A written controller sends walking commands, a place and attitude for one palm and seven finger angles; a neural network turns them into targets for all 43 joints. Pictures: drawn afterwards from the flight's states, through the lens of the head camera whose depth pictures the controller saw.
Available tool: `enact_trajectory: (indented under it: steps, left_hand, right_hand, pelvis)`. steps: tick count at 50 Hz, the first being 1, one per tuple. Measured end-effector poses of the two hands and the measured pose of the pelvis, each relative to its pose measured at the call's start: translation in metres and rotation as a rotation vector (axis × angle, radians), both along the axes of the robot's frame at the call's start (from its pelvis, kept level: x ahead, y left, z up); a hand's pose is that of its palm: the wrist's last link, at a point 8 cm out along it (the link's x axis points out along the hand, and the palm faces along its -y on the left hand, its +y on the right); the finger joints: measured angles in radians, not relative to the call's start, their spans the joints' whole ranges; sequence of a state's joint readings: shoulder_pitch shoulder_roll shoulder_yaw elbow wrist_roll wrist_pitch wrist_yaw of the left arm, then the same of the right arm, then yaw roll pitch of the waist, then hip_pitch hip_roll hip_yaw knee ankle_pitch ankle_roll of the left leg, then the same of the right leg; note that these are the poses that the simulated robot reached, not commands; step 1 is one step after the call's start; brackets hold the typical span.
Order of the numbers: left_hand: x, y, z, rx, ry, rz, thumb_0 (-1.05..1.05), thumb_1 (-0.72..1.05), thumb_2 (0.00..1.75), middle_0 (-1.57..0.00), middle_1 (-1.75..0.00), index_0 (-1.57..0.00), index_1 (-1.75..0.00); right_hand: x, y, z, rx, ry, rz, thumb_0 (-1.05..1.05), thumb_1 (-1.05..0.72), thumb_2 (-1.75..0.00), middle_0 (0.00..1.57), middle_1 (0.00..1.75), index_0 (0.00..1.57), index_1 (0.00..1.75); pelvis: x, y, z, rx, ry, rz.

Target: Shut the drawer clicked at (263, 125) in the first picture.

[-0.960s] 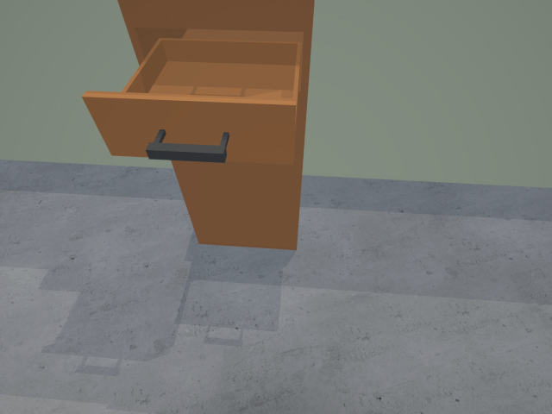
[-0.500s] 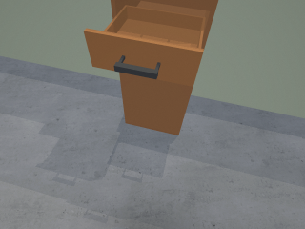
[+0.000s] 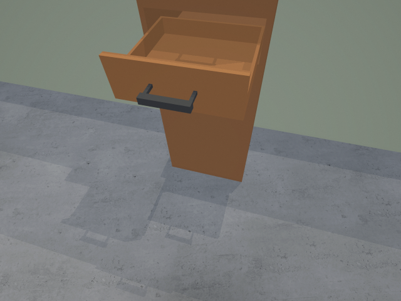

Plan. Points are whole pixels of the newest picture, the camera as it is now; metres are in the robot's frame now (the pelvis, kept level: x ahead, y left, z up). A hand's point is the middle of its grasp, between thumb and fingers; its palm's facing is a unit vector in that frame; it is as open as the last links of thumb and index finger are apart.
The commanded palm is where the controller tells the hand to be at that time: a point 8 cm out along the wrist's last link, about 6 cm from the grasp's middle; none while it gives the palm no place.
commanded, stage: stand and wait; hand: left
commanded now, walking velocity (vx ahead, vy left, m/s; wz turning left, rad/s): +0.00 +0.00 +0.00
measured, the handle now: (168, 97) +0.57 +0.12 +0.07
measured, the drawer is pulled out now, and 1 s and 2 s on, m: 0.29 0.29 0.29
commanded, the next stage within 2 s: look at it before walking up in 0.30 s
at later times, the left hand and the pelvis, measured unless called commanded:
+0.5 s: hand out of the picture +0.02 +0.17 -0.17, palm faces +0.05 -0.98 -0.21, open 7.4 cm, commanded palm none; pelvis +0.01 -0.01 +0.00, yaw +0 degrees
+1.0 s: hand out of the picture +0.01 +0.18 -0.17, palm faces +0.05 -0.98 -0.20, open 7.4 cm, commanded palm none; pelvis +0.00 +0.01 +0.00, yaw +0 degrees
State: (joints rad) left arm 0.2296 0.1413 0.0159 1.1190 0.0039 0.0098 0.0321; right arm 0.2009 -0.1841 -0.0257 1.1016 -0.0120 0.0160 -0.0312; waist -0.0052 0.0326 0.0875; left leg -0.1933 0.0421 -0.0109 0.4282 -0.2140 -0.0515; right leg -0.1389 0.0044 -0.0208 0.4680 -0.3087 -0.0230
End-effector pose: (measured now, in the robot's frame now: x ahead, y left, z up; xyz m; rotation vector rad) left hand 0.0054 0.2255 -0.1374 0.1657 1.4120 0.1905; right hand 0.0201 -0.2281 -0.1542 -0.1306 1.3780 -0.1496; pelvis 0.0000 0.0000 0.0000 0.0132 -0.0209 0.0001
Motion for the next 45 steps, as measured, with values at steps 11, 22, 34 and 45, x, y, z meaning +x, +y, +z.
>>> enact_trajectory:
  steps: [11,22,34,45]
  left_hand:
    - [0.007,-0.015,-0.004,-0.013,-0.014,0.01,0.01,0.91,0.9,-0.2,-0.3,-0.2,-0.3]
    - [0.012,-0.012,-0.003,-0.012,-0.029,0.009,0.01,0.91,0.9,-0.2,-0.3,-0.2,-0.3]
    - [0.008,-0.006,-0.004,-0.022,-0.02,0.012,0.01,0.9,0.9,-0.2,-0.3,-0.2,-0.3]
    - [0.002,0.002,-0.006,-0.029,-0.005,0.013,0.01,0.9,0.9,-0.2,-0.3,-0.2,-0.3]
  right_hand:
    - [-0.013,-0.006,0.002,-0.004,0.045,-0.016,0.0,-0.91,-0.9,0.2,0.3,0.19,0.3]
    - [-0.022,-0.001,0.002,0.004,0.058,-0.025,0.0,-0.91,-0.9,0.2,0.3,0.19,0.3]
    - [-0.024,0.008,0.005,0.001,0.059,-0.026,0.0,-0.91,-0.9,0.2,0.3,0.19,0.3]
    - [-0.022,0.015,0.007,-0.008,0.049,-0.024,0.0,-0.91,-0.9,0.2,0.3,0.2,0.3]
  pelvis:
    - [0.006,-0.013,0.0,-0.01,-0.01,0.001]
    - [0.007,-0.013,0.001,-0.012,-0.013,-0.001]
    - [0.005,-0.005,0.002,-0.012,-0.013,-0.003]
    - [0.004,0.004,0.002,-0.013,-0.012,-0.005]
